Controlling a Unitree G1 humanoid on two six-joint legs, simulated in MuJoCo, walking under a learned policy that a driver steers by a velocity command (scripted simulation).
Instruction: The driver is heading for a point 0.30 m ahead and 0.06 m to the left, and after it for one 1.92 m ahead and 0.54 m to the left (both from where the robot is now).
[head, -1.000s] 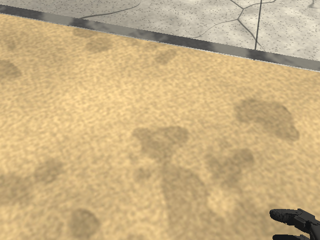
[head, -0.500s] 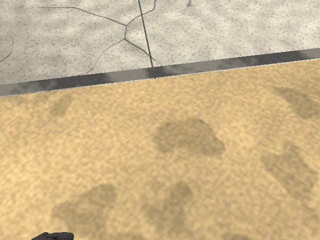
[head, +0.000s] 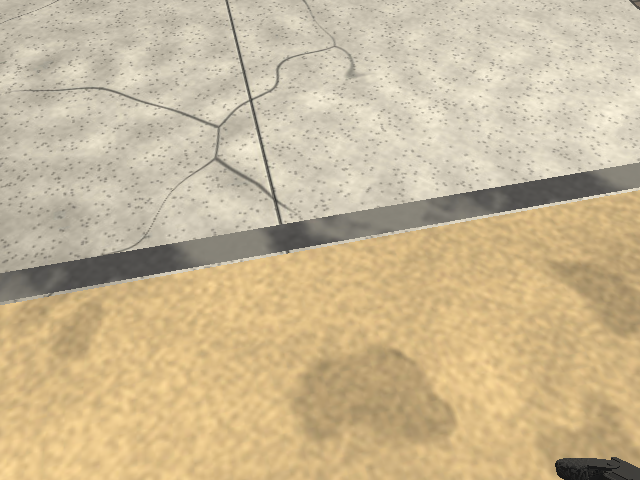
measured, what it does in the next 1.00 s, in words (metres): walks ahead, turning left: right foot, then left foot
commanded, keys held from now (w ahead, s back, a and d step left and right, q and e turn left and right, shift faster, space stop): w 0.10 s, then q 0.76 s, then no key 0.14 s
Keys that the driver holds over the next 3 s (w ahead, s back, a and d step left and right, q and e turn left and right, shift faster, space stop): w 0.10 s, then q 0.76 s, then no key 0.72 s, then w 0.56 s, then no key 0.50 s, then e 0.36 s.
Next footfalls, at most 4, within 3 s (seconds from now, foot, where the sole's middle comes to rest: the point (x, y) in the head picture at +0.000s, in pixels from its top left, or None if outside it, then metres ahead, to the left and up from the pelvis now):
0.48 right None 0.36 -0.08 -0.76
0.88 left None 0.22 0.15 -0.76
1.28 right None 0.32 -0.07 -0.76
2.26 right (312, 392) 0.67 0.11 -0.76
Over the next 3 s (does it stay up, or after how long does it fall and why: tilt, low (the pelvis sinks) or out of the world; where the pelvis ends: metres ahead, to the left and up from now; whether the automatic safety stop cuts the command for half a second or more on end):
stays up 0.58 0.16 -0.01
